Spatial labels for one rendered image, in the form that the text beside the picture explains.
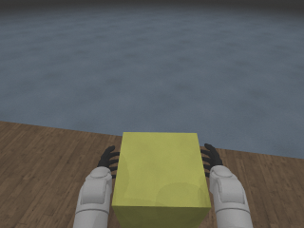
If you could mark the right robot hand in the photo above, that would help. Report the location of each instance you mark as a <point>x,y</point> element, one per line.
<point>214,159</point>

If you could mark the robot right forearm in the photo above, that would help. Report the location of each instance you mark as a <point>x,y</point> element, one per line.
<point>230,201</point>

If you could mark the robot left forearm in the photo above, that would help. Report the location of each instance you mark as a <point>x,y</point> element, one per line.
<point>93,202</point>

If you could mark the left robot hand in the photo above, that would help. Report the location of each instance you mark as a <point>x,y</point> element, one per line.
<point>105,160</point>

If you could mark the carton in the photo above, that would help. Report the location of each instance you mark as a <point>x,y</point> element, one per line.
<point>160,181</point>

